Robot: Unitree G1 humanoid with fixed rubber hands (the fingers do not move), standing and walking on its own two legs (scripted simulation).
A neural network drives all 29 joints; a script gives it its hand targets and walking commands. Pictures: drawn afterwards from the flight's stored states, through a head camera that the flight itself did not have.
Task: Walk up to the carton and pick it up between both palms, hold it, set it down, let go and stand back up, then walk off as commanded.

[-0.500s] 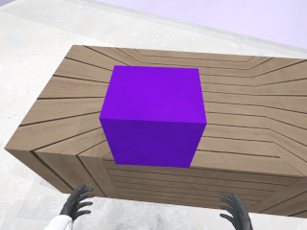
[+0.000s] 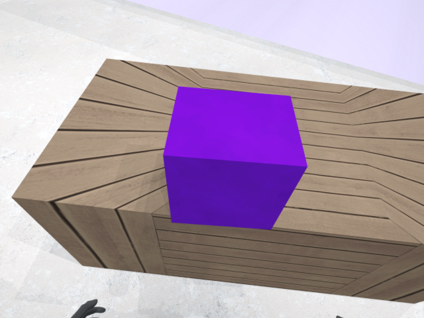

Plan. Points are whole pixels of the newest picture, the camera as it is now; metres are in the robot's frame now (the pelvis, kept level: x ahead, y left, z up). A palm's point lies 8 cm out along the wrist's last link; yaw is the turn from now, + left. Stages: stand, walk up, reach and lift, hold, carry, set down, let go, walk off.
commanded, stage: stand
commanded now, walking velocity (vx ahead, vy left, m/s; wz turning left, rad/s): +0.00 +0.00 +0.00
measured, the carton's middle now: (227, 162) +0.47 -0.02 -0.03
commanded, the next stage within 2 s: walk off in 1.42 s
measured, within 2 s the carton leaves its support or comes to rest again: neither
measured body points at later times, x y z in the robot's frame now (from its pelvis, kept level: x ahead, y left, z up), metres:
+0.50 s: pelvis +0.00 +0.00 +0.00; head +0.01 +0.01 +0.45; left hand +0.07 +0.27 -0.14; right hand +0.09 -0.28 -0.12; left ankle +0.01 +0.13 -0.73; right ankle +0.04 -0.12 -0.73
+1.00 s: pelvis +0.00 -0.02 +0.00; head +0.00 -0.01 +0.45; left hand +0.07 +0.26 -0.13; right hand +0.08 -0.29 -0.12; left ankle +0.01 +0.13 -0.73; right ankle +0.04 -0.12 -0.73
